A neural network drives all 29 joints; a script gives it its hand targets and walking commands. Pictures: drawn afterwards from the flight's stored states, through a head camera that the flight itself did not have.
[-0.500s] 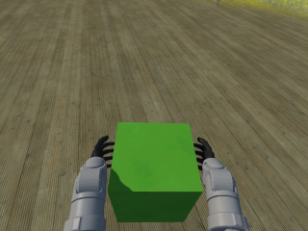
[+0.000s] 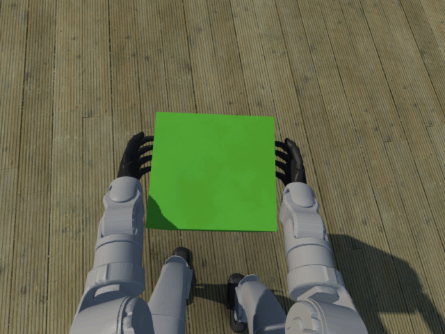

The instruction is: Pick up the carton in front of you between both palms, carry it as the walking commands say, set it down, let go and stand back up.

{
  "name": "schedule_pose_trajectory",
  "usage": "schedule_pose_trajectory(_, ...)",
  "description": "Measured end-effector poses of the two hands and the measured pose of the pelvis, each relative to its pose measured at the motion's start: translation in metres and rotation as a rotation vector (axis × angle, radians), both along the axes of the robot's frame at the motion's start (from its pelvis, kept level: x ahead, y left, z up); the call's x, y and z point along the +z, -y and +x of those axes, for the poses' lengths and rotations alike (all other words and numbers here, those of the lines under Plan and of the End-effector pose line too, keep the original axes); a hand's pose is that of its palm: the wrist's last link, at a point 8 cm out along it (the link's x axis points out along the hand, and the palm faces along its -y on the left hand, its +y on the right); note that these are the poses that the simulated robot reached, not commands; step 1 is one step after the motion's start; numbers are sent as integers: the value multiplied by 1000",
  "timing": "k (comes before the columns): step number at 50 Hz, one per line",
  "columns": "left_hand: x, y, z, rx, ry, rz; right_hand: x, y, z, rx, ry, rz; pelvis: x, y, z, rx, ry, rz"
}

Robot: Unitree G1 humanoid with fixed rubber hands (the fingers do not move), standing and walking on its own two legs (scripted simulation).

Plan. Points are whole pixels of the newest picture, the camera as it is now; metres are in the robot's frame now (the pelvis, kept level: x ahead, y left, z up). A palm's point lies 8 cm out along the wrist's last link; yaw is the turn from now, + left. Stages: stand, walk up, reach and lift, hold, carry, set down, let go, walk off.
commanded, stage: set down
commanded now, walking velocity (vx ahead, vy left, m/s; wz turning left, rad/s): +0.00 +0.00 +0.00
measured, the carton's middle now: (213, 182) +0.38 +0.04 -0.16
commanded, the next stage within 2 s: none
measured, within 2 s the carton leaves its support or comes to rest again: rests again in 1.92 s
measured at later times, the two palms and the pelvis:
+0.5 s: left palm (138, 169) +0.41 +0.22 -0.22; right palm (265, 168) +0.44 -0.08 -0.21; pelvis -0.03 +0.01 -0.13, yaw -3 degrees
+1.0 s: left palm (142, 175) +0.42 +0.24 -0.37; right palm (244, 168) +0.48 -0.05 -0.36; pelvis -0.06 +0.01 -0.25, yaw -6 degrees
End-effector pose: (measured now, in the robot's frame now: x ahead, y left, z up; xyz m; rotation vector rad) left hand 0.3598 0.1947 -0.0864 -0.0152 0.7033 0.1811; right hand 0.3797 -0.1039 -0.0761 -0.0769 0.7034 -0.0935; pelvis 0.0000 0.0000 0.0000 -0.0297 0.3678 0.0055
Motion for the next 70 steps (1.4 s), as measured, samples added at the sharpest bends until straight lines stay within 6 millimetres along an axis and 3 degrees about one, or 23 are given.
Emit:
schedule_pose_trajectory(4,-27,-2,10,10,38,-9,-28,-2,10,-16,36,28,-22,0,-5,-12,-117,-5)
schedule_pose_trajectory(17,-80,-13,37,45,35,-31,-82,-13,42,-17,32,52,-88,-8,-21,-36,-295,-7)
schedule_pose_trajectory(38,-215,-34,57,92,8,-11,-216,-36,81,57,7,37,-198,-12,-44,-55,-439,-27)
schedule_pose_trajectory(63,-364,-58,75,136,-43,21,-370,-63,118,152,-38,15,-297,-5,-65,-88,-415,-3)
schedule_pose_trajectory(70,-388,-57,77,129,-78,33,-399,-61,120,166,-68,13,-310,-9,-61,-117,-384,17)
